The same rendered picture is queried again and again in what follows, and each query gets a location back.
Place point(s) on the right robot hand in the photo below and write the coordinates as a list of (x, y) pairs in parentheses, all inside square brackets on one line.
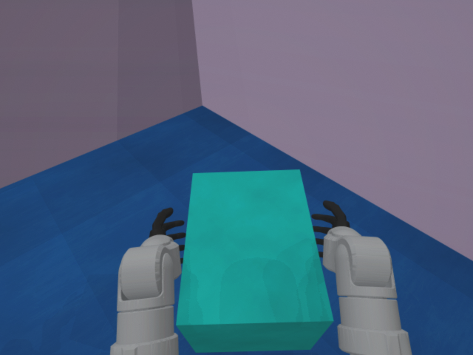
[(338, 220)]

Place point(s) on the carton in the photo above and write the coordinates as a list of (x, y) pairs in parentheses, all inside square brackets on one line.
[(252, 278)]

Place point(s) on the left robot hand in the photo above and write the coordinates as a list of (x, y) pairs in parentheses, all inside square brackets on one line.
[(159, 227)]

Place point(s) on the left robot forearm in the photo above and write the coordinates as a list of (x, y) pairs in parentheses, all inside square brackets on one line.
[(146, 296)]

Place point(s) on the right robot forearm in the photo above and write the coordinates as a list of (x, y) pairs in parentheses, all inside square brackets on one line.
[(370, 323)]

